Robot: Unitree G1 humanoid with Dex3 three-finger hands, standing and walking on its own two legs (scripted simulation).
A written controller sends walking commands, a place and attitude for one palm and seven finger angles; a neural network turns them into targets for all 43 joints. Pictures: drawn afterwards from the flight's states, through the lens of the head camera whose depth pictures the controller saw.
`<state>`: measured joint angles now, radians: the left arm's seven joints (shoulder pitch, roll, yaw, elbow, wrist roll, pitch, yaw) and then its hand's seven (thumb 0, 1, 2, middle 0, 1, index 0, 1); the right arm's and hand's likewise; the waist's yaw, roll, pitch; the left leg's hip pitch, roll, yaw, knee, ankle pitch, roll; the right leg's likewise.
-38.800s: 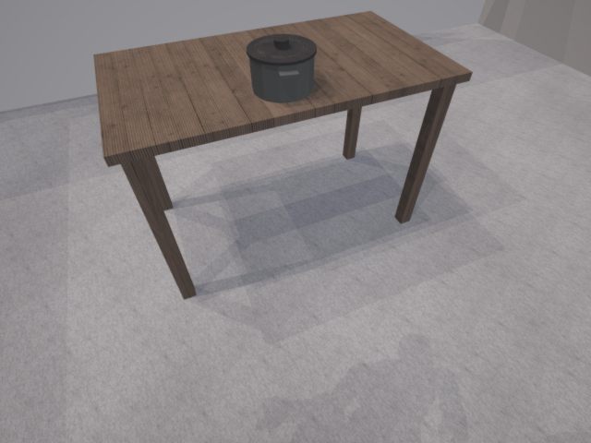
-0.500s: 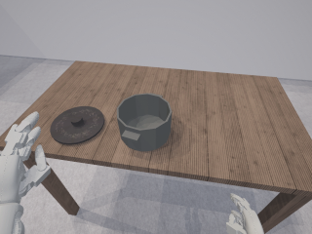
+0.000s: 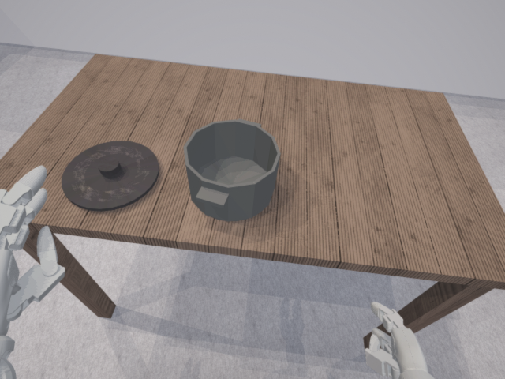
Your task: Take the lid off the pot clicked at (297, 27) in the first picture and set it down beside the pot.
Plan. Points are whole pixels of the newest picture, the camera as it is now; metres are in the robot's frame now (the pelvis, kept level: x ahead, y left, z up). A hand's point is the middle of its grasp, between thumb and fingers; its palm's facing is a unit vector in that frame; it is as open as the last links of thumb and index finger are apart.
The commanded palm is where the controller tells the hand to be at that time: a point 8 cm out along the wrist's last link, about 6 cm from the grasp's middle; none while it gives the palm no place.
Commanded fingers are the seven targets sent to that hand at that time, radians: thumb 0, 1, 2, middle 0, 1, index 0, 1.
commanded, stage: step back with the hand held close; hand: left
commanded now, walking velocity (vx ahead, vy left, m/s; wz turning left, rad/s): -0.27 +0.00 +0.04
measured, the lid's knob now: (109, 166) +0.49 +0.34 -0.01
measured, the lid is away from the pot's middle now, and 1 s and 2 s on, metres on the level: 0.26 0.26 0.26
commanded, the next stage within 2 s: stop stepping back and stand still in 1.08 s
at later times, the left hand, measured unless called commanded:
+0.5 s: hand (26, 339) +0.13 +0.24 +0.14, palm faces +0.30 -0.87 -0.40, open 7.4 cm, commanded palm +0.07 +0.29 +0.18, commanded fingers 0.00 0.90 0.90 -0.20 -0.30 -0.20 -0.30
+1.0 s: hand out of the picture +0.05 +0.24 +0.16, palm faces +0.19 -0.89 -0.41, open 7.4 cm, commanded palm +0.00 +0.31 +0.18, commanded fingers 0.00 0.90 0.90 -0.20 -0.30 -0.20 -0.30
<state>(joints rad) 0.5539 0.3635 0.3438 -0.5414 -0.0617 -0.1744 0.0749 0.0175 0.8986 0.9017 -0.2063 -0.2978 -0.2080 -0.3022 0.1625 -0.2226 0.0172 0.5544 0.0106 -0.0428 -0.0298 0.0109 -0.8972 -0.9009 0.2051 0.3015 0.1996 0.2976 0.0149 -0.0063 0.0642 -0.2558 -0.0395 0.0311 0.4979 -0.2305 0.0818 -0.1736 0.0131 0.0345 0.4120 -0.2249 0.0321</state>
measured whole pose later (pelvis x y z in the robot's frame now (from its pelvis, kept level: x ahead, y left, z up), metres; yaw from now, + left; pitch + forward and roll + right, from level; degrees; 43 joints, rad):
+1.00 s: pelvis -0.14 +0.03 -0.02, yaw -2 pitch +0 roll -5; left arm 0.64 0.47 0.34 -0.70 -0.07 -0.26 0.08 0.02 0.89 0.90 -0.21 -0.30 -0.22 -0.30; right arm 0.21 -0.17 0.02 0.57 0.01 -0.06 -0.03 0.01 -0.90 -0.90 0.21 0.30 0.20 0.30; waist -0.01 -0.02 -0.01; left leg -0.55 -0.01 0.02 0.81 -0.31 0.00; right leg -0.15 0.01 -0.05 0.52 -0.37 0.05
